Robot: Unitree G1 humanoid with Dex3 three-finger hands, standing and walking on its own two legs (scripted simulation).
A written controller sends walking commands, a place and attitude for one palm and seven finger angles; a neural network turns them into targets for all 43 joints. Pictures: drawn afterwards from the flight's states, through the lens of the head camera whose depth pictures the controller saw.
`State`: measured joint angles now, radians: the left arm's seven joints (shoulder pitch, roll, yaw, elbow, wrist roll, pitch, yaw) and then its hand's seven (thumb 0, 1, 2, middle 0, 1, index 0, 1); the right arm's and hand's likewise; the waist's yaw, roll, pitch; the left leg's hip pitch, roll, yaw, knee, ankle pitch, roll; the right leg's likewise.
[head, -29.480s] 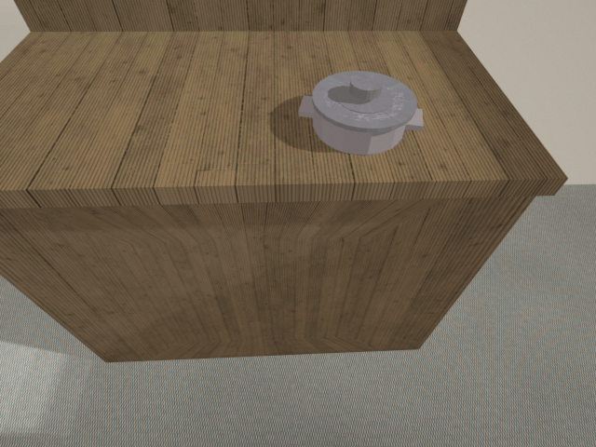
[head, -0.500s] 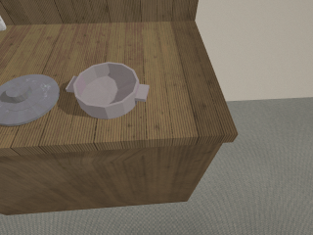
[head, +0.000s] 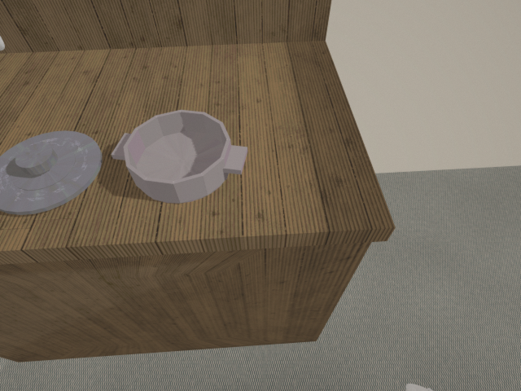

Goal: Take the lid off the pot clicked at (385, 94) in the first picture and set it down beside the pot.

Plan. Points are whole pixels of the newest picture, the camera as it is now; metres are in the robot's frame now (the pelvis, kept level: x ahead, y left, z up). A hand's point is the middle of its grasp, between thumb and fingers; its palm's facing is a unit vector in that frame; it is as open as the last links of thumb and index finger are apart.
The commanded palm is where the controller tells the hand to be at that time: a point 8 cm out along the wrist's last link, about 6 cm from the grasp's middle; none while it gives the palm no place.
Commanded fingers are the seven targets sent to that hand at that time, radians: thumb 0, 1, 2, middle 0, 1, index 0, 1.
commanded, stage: draw the hand back to the body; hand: left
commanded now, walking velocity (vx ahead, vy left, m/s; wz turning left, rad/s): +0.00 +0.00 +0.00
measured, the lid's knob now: (37, 158) +0.45 +0.35 +0.11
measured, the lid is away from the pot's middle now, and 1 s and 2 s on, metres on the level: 0.23 0.23 0.23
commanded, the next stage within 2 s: none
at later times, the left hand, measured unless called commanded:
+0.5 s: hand out of the picture +0.38 +0.28 +0.31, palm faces +0.44 -0.83 -0.34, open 11.0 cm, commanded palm +0.32 +0.32 +0.32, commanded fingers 0.00 0.01 0.92 -0.46 -0.53 -0.46 -0.53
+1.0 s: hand out of the picture +0.30 +0.26 +0.32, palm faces +0.56 -0.81 -0.15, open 9.1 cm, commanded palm +0.25 +0.29 +0.31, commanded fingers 0.00 0.66 0.91 -0.27 -0.36 -0.27 -0.36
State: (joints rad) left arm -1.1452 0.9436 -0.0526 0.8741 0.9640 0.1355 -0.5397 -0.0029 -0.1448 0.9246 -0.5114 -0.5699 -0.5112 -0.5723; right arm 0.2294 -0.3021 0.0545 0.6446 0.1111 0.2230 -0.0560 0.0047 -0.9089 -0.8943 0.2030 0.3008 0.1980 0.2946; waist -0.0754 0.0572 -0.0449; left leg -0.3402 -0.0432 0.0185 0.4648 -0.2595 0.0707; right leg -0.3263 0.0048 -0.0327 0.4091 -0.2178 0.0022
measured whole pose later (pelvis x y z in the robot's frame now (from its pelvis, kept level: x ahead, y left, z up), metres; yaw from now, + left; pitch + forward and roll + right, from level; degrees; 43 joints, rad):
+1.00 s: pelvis -0.01 -0.04 +0.00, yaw -1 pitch -3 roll -1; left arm -0.35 0.52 0.49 0.01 -0.11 -0.08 0.08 0.00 0.40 0.91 -0.34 -0.43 -0.34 -0.43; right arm 0.17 -0.27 0.04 0.70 0.05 -0.04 -0.06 0.01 -0.91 -0.89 0.20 0.30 0.20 0.29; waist 0.03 0.05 0.03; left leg -0.10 0.00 0.02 0.40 -0.24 0.02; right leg -0.09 0.05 -0.03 0.35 -0.20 -0.05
